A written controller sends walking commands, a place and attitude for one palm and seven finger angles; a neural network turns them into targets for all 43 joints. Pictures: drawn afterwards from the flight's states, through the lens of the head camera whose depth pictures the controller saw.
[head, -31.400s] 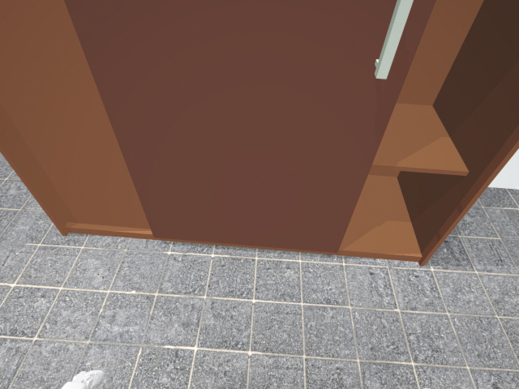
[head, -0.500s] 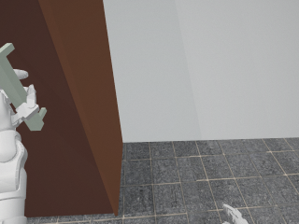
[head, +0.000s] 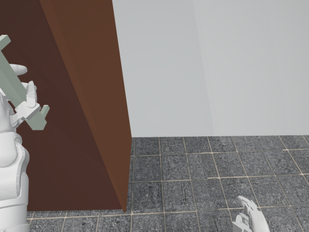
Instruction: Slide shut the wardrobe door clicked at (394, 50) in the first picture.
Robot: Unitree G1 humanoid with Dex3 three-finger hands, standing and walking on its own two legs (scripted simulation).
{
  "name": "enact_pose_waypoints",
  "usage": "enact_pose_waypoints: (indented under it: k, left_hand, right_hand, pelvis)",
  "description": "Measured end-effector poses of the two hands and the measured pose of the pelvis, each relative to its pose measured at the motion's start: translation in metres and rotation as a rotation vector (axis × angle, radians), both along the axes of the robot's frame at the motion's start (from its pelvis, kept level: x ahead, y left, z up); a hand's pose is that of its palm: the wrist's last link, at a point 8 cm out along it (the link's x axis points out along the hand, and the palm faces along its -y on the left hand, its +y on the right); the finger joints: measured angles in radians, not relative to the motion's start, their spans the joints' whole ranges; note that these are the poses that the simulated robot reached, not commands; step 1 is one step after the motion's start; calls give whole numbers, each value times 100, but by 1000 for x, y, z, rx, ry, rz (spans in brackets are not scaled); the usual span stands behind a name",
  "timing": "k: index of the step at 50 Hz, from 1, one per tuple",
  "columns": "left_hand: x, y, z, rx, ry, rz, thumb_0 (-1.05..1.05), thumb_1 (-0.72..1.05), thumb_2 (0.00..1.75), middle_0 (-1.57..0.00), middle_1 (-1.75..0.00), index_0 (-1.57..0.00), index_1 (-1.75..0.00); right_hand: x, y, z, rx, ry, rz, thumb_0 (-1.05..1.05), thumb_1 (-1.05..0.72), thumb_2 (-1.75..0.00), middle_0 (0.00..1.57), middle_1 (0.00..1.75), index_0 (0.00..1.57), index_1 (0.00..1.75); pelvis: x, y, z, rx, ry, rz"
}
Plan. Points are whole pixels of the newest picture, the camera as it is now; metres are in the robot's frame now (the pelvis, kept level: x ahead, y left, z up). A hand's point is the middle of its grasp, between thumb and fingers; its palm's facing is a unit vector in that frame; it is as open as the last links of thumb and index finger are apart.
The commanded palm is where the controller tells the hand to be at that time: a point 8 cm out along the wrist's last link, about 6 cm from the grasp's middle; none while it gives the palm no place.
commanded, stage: stop walking and hold the door there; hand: left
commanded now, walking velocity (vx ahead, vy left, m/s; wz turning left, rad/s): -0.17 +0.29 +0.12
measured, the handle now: (23, 87) +0.34 +0.30 +0.23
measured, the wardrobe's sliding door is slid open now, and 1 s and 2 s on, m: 0.00 0.00 0.00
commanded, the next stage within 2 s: loosen the grip on the handle in 1.12 s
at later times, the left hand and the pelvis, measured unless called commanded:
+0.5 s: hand (31, 103) +0.31 +0.27 +0.22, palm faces +0.42 -0.90 -0.15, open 6.0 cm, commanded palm +0.27 +0.31 +0.20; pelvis -0.04 +0.03 +0.00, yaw -2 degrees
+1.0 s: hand (32, 102) +0.31 +0.27 +0.22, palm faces +0.45 -0.88 -0.15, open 6.1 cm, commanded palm +0.27 +0.30 +0.20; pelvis -0.02 +0.02 +0.01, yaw -2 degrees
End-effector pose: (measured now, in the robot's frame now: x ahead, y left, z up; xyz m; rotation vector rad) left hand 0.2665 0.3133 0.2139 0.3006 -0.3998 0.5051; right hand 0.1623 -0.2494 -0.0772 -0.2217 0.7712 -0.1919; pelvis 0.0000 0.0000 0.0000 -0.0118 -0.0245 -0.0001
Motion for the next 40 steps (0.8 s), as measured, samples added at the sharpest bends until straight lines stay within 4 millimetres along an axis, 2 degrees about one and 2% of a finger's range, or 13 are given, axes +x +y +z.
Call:
enact_pose_waypoints:
  k: [3,7,13,19,22,25,31,40]
  left_hand:
    - [0,1,0,4,-4,-20,-16,61,82,-45,-142,-30,-139]
    - [1,4,-1,4,-15,-68,-17,60,86,-44,-145,-30,-139]
    - [1,3,-1,-16,-3,-103,-14,64,85,-44,-144,-27,-139]
    - [-1,1,0,-45,21,-99,-13,67,82,-45,-141,-25,-138]
    - [-1,1,1,-45,36,-99,-13,67,81,-45,-141,-27,-138]
    - [-1,2,1,-50,30,-112,-13,67,80,-46,-140,-29,-139]
    - [1,3,0,-51,11,-130,-12,66,81,-46,-140,-30,-139]
    - [0,1,0,-56,17,-104,-12,67,82,-46,-140,-28,-138]
  right_hand:
    - [-7,-1,-3,-20,17,-11,1,-91,-90,20,30,20,30]
    - [-21,8,-4,-34,34,-25,1,-91,-90,20,30,20,30]
    - [-44,39,-13,33,19,-24,1,-91,-90,20,30,20,30]
    - [-69,66,-27,103,69,30,1,-91,-90,20,30,20,30]
    - [-78,67,-29,104,96,34,1,-91,-90,20,30,20,30]
    - [-83,61,-26,76,108,20,1,-90,-90,20,30,20,30]
    - [-77,44,-13,13,84,-22,1,-91,-90,20,30,20,30]
    - [-40,37,4,4,-8,9,1,-91,-90,20,30,20,30]
  pelvis:
    - [-9,8,-3,4,3,16]
    - [-21,20,-5,29,-2,19]
    - [-36,32,-6,12,-10,-14]
    - [-43,30,-5,14,-13,-26]
    - [-44,32,-1,-6,-15,-22]
    - [-42,34,0,-10,-7,-27]
    - [-34,38,3,1,-11,-38]
    - [-29,30,5,3,-8,-39]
